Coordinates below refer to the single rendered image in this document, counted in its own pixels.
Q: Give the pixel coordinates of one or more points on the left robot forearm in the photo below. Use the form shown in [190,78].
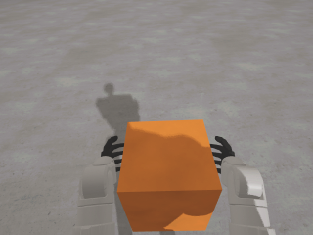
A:
[95,198]

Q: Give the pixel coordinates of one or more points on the right robot forearm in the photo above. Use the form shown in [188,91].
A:
[246,197]

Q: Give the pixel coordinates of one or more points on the right robot hand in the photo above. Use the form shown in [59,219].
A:
[225,149]

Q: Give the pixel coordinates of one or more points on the carton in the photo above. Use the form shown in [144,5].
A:
[168,179]

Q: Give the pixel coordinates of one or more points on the left robot hand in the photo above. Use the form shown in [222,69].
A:
[109,147]

